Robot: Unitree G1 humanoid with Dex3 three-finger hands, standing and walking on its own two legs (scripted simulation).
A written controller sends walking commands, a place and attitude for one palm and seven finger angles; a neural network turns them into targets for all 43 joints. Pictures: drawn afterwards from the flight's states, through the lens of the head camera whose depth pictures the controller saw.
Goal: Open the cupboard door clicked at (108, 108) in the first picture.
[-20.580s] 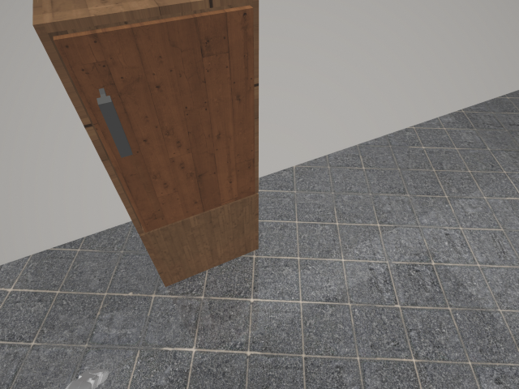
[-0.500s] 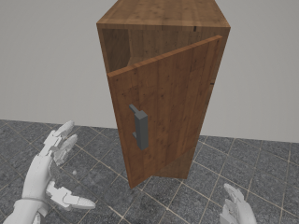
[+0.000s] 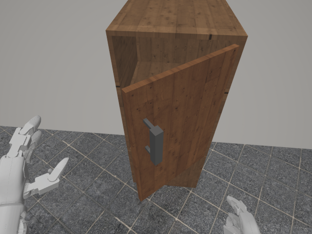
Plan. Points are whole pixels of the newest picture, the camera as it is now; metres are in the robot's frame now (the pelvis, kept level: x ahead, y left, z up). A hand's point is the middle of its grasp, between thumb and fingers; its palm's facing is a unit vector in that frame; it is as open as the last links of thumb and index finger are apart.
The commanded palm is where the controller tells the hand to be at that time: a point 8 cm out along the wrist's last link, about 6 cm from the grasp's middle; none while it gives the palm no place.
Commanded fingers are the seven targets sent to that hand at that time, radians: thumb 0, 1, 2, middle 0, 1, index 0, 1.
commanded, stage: draw the hand back to the body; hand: left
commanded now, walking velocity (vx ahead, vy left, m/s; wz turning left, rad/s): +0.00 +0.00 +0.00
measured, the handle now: (151, 141) +0.34 +0.06 +0.06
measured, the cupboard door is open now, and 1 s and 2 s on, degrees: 41 41 41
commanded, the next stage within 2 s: step back with the hand held close in 0.50 s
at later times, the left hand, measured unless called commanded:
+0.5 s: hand (55, 168) +0.19 +0.22 +0.15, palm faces +0.43 -0.82 -0.39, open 7.5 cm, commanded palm +0.14 +0.27 +0.17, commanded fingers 0.00 0.90 0.90 -0.20 -0.30 -0.20 -0.30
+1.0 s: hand (55, 171) +0.19 +0.23 +0.14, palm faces +0.29 -0.82 -0.49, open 7.4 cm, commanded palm +0.13 +0.27 +0.17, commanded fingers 0.00 0.90 0.90 -0.20 -0.30 -0.20 -0.30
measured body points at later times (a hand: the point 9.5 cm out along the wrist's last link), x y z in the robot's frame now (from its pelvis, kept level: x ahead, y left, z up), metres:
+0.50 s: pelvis +0.00 -0.03 +0.00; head -0.01 -0.05 +0.45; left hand +0.16 +0.26 +0.17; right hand +0.19 -0.25 -0.08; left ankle +0.02 +0.08 -0.74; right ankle -0.05 -0.13 -0.74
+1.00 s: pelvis -0.03 -0.02 +0.00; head -0.01 -0.02 +0.45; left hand +0.17 +0.27 +0.17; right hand +0.14 -0.28 -0.08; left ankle +0.02 +0.08 -0.74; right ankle -0.05 -0.13 -0.74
